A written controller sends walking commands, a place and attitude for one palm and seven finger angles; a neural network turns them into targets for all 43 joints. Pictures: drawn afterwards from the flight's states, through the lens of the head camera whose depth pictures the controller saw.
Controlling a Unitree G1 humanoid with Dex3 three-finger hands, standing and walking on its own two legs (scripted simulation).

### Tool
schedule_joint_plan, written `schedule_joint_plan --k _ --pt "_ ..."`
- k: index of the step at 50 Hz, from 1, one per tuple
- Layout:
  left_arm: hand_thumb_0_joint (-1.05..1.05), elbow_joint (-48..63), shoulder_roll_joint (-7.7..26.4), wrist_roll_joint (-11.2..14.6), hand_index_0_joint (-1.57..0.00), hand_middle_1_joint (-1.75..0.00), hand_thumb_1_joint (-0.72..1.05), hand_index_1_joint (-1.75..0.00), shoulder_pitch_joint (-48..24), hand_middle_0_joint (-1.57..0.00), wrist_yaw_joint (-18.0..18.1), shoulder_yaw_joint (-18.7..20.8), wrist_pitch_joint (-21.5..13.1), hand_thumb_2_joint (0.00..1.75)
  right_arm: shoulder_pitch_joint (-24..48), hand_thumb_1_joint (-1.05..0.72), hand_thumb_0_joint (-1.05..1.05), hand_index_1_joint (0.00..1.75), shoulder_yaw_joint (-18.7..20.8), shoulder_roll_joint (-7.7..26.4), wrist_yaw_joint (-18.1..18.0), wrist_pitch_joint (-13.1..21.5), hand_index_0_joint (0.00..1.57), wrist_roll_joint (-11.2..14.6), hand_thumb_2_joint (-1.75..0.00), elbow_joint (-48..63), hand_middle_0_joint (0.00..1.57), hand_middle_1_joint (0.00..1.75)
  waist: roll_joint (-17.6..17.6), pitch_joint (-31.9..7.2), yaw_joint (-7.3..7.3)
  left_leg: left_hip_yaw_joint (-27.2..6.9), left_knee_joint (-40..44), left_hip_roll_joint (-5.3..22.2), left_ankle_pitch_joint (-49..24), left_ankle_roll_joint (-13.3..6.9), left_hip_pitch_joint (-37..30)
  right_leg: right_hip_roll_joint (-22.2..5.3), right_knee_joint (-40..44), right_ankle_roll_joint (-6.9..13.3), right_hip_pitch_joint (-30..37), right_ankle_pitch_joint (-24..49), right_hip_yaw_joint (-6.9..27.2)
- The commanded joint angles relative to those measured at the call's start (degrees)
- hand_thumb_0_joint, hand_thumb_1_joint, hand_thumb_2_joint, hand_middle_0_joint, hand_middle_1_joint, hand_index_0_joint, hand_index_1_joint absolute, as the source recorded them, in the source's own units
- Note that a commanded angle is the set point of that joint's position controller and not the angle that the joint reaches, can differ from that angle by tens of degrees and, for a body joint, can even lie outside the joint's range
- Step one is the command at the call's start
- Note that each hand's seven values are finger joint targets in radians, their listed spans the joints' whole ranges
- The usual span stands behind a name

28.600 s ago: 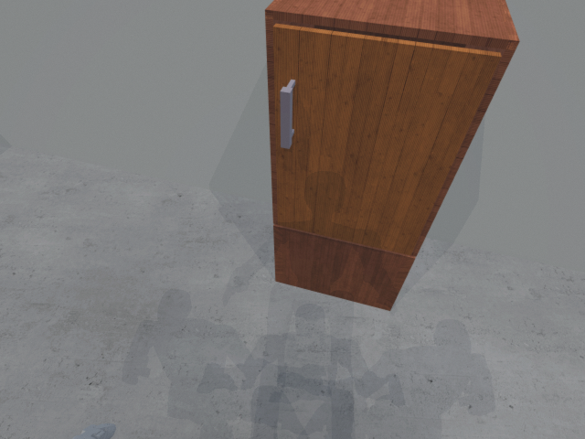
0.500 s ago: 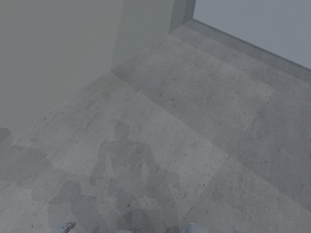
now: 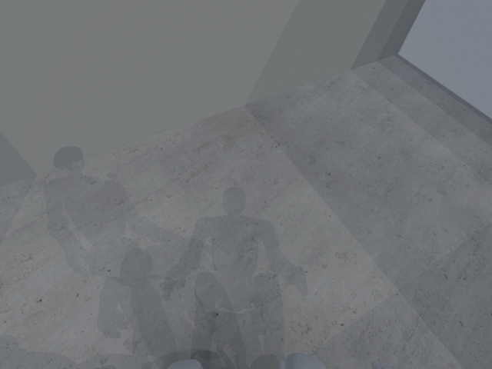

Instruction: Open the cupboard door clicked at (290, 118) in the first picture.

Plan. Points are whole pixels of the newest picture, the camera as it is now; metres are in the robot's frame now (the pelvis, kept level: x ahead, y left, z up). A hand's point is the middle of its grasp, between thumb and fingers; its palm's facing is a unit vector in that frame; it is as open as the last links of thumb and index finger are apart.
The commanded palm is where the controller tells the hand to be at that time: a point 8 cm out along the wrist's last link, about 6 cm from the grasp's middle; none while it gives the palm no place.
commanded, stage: turn to face it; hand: left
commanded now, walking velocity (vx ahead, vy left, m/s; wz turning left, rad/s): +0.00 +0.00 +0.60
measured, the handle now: out of the picture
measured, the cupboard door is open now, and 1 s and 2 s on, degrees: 41 41 41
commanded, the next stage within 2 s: take the last steps up to it in 1.84 s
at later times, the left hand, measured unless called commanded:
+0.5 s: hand out of the picture +0.00 +0.17 -0.16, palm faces +0.33 -0.92 -0.21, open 7.4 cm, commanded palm none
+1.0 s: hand out of the picture -0.01 +0.16 -0.14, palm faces +0.56 -0.78 -0.29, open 7.4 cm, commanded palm none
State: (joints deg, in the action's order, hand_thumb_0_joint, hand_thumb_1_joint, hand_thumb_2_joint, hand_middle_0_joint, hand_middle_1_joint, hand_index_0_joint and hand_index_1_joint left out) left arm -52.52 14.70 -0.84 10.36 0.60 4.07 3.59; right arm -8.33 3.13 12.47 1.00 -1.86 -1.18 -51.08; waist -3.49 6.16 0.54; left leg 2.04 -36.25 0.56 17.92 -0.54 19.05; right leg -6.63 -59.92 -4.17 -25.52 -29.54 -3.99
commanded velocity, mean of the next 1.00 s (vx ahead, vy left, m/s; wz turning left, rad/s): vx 0.00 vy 0.00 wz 0.60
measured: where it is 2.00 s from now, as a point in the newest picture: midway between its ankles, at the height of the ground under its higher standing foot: outside the picture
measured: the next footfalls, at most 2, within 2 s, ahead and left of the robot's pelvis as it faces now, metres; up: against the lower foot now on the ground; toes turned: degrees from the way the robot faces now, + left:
right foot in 0.18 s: +0.06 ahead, -0.15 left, +0.00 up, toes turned +3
left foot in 0.52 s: +0.01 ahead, +0.10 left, +0.00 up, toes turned +25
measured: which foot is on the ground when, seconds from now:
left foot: down 0.00-0.18, up 0.20-0.50, down 0.52-0.88, up 0.90-1.00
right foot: up 0.00-0.16, down 0.18-0.52, up 0.54-0.86, down 0.88-1.00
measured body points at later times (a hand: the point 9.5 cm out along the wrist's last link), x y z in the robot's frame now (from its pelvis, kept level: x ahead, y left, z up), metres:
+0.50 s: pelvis +0.01 -0.03 +0.01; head +0.05 +0.00 +0.45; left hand -0.02 +0.22 -0.14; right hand +0.20 -0.24 -0.13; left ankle -0.03 +0.08 -0.71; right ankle +0.02 -0.15 -0.72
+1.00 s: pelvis +0.02 -0.06 +0.01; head +0.08 -0.05 +0.46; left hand -0.04 +0.20 -0.11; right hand +0.23 -0.24 -0.15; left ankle -0.06 +0.04 -0.65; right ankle +0.08 -0.16 -0.72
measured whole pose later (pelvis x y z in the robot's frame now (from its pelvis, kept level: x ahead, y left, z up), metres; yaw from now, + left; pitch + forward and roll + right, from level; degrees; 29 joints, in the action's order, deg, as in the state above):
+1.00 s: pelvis +0.02 -0.06 +0.01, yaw +36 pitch +0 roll +1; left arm -49.3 11.6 -1.1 9.7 1.2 2.5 0.6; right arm -9.4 5.1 14.6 1.6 -5.1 -0.8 -53.7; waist 1.9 6.3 1.8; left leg -1.4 -63.6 -1.2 25.8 2.8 28.9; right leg -4.0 -32.6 0.4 -13.6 -18.6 -6.0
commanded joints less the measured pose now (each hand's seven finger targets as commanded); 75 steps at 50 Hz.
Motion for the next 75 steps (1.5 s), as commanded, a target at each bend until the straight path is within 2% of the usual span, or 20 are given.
schedule_joint_plan --k 1,7,9,10,14,20,24,26,27,32,41,42,44,45,49,59,60,62,68,75 --pt "0.00 5.85 3.45 0.05 -0.20 -0.30 0.90 -0.30 -1.57 -0.20 -0.24 1.08 -1.90 0.90 -1.06 -0.90 0.00 0.30 3.18 12.19 -1.70 1.02 0.20 -0.47 -0.90 3.20 0.20 0.30 13.72 -8.75 0.50 -14.55 15.11 12.82 -24.34 -8.04 -8.94 1.29 0.70 -0.54 -4.06 3.71 3.18" --pt "0.00 4.53 3.57 0.23 -0.20 -0.30 0.90 -0.30 5.63 -0.20 0.03 1.27 -2.93 0.90 3.22 -0.90 0.00 0.30 3.86 12.46 -1.25 -0.14 0.20 -0.09 -0.90 4.43 0.20 0.30 11.30 -9.31 -2.60 -16.27 9.79 8.98 -14.26 -5.41 1.35 5.70 28.84 0.39 15.88 13.18 -0.25" --pt "0.00 4.49 11.87 -1.13 -0.20 -0.30 0.90 -0.30 8.86 -0.20 0.94 2.96 -4.17 0.90 2.64 -0.90 0.00 0.30 2.98 6.07 -0.50 -0.10 0.20 0.80 -0.90 6.19 0.20 0.30 -13.37 -9.11 -4.26 -3.69 -10.55 -4.10 10.42 2.51 17.08 -15.59 45.27 7.59 26.34 15.83 22.70" --pt "0.00 5.56 13.26 -0.82 -0.20 -0.30 0.90 -0.30 7.55 -0.20 1.03 2.57 -3.87 0.90 4.02 -0.90 0.00 0.30 3.22 7.57 -0.13 -0.25 0.20 0.35 -0.90 7.00 0.20 0.30 -11.71 -7.83 -4.48 -4.43 -23.72 -2.67 17.86 2.64 14.88 -22.72 46.18 12.79 18.55 19.08 24.42" --pt "0.00 7.15 6.48 -0.56 -0.20 -0.30 0.90 -0.30 -0.88 -0.20 1.28 0.78 -4.15 0.90 2.75 -0.90 0.00 0.30 2.86 6.12 0.84 -1.60 0.20 0.12 -0.90 3.61 0.20 0.30 -9.43 -4.86 0.40 -3.37 -34.51 1.32 6.68 3.92 13.73 -12.26 42.16 10.31 13.12 26.72 7.14" --pt "0.00 4.21 9.73 -1.06 -0.20 -0.30 0.90 -0.30 6.17 -0.20 1.21 2.02 -4.30 0.90 7.02 -0.90 0.00 0.30 1.29 3.22 1.16 -0.61 0.20 0.83 -0.90 4.42 0.20 0.30 -7.90 -8.29 -3.69 3.39 -8.51 -0.25 9.88 4.07 6.67 -14.21 35.11 10.66 23.82 46.11 1.51" --pt "0.00 4.35 10.15 -0.14 -0.20 -0.30 0.90 -0.30 4.46 -0.20 0.56 2.61 -3.84 0.90 0.31 -0.90 0.00 0.30 1.84 6.20 0.80 0.20 0.20 0.57 -0.90 3.18 0.20 0.30 -5.25 -10.75 0.31 3.84 10.03 -0.45 -4.93 2.22 -8.27 -13.02 25.32 5.42 16.79 40.72 -3.86" --pt "0.00 8.31 3.57 0.37 -0.20 -0.30 0.90 -0.30 1.29 -0.20 -0.03 0.95 -3.18 0.90 -7.40 -0.90 0.00 0.30 4.59 17.31 0.08 0.58 0.20 -0.27 -0.90 2.38 0.20 0.30 22.92 -12.97 4.96 -26.16 15.05 23.21 -39.72 -10.68 -22.33 -1.18 2.81 -1.61 -8.04 -8.91 -6.08" --pt "0.00 9.56 5.14 -0.40 -0.20 -0.30 0.90 -0.30 -2.84 -0.20 0.45 0.82 -2.37 0.90 -10.27 -0.90 0.00 0.30 4.49 17.33 -0.52 0.32 0.20 -0.28 -0.90 0.88 0.20 0.30 16.66 -13.00 6.20 -25.83 14.64 24.23 -34.80 -13.93 -19.54 -0.85 -3.71 -0.50 -9.22 -9.14 0.75" --pt "0.00 5.57 3.79 -0.16 -0.20 -0.30 0.90 -0.30 -1.01 -0.20 -0.18 1.25 -1.91 0.90 -0.81 -0.90 0.00 0.30 2.90 11.86 -1.82 1.15 0.20 -0.27 -0.90 3.34 0.20 0.30 12.24 -8.98 0.47 -15.50 15.76 12.99 -25.94 -8.45 -10.44 0.63 -3.15 -0.73 -5.85 5.06 3.91" --pt "0.00 5.78 3.61 0.34 -0.20 -0.30 0.90 -0.30 2.49 -0.20 0.27 1.09 -2.73 0.90 1.21 -0.90 0.00 0.30 3.85 12.13 -1.32 0.02 0.20 -0.22 -0.90 3.84 0.20 0.30 13.22 -9.72 -1.28 -20.01 11.48 8.96 -19.38 -6.57 -1.31 6.26 26.18 0.54 13.80 10.65 1.28" --pt "0.00 5.32 4.83 0.29 -0.20 -0.30 0.90 -0.30 5.18 -0.20 0.51 1.53 -3.24 0.90 2.31 -0.90 0.00 0.30 3.72 11.17 -1.17 -0.01 0.20 0.15 -0.90 4.31 0.20 0.30 10.65 -10.26 -3.02 -18.80 8.27 6.74 -15.52 -4.47 2.41 4.72 34.71 0.99 20.01 15.22 2.23" --pt "0.00 5.52 12.91 -1.09 -0.20 -0.30 0.90 -0.30 6.78 -0.20 1.19 2.81 -3.99 0.90 2.75 -0.90 0.00 0.30 3.01 6.06 -0.42 0.17 0.20 0.70 -0.90 6.48 0.20 0.30 -14.85 -8.81 -4.47 -3.70 -16.67 -5.76 16.56 2.97 17.07 -20.46 45.91 11.36 24.91 20.26 25.63" --pt "0.00 6.21 11.65 -0.65 -0.20 -0.30 0.90 -0.30 5.12 -0.20 1.57 2.49 -4.03 0.90 1.87 -0.90 0.00 0.30 3.67 8.66 -0.26 -0.52 0.20 0.29 -0.90 5.91 0.20 0.30 -11.83 -8.33 -3.45 -6.56 -27.59 -2.03 16.30 2.47 14.65 -22.15 45.65 13.96 18.03 18.41 23.57" --pt "0.00 7.60 6.40 -0.47 -0.20 -0.30 0.90 -0.30 -1.76 -0.20 1.39 0.82 -4.16 0.90 1.76 -0.90 0.00 0.30 2.79 5.59 0.87 -1.59 0.20 0.19 -0.90 3.09 0.20 0.30 -8.54 -4.34 0.32 -2.75 -32.12 0.95 6.78 4.31 13.59 -11.82 41.39 10.55 14.95 31.23 5.87" --pt "0.00 3.97 10.51 -0.40 -0.20 -0.30 0.90 -0.30 4.94 -0.20 0.81 2.49 -4.00 0.90 2.54 -0.90 0.00 0.30 1.46 4.89 0.80 -0.14 0.20 0.68 -0.90 3.19 0.20 0.30 -7.17 -9.53 -1.19 5.01 3.31 -1.34 0.85 2.92 -1.95 -13.51 29.25 7.54 21.60 46.25 -2.16" --pt "0.00 4.09 9.91 -0.13 -0.20 -0.30 0.90 -0.30 4.03 -0.20 0.63 2.46 -3.87 0.90 -0.22 -0.90 0.00 0.30 1.94 6.35 0.85 0.16 0.20 0.53 -0.90 2.62 0.20 0.30 -4.38 -10.98 0.69 3.44 10.07 -0.31 -5.36 1.98 -8.67 -12.68 23.39 5.26 17.48 42.88 -4.08" --pt "0.00 8.57 3.65 0.52 -0.20 -0.30 0.90 -0.30 0.53 -0.20 0.04 0.69 -3.26 0.90 -8.70 -0.90 0.00 0.30 4.67 17.63 -0.09 0.57 0.20 -0.22 -0.90 1.55 0.20 0.30 22.58 -13.74 5.61 -27.08 14.14 23.74 -44.11 -12.45 -23.22 -0.58 0.54 -1.56 -7.83 -9.85 -5.62" --pt "0.00 5.00 4.20 -0.17 -0.20 -0.30 0.90 -0.30 -0.61 -0.20 -0.16 1.22 -1.82 0.90 -0.97 -0.90 0.00 0.30 2.66 11.70 -1.92 1.25 0.20 -0.14 -0.90 2.76 0.20 0.30 12.71 -8.96 0.37 -14.42 15.54 12.55 -28.84 -8.28 -11.67 0.35 -4.34 -0.95 -6.25 5.64 4.01" --pt "0.00 6.13 3.43 0.03 -0.20 -0.30 0.90 -0.30 -1.39 -0.20 0.01 0.61 -2.08 0.90 -0.96 -0.90 0.00 0.30 3.23 12.13 -1.42 0.52 0.20 -0.42 -0.90 2.46 0.20 0.30 13.09 -8.33 0.59 -17.86 14.84 10.98 -22.11 -8.41 -7.08 4.39 13.91 -0.41 3.41 4.80 1.95"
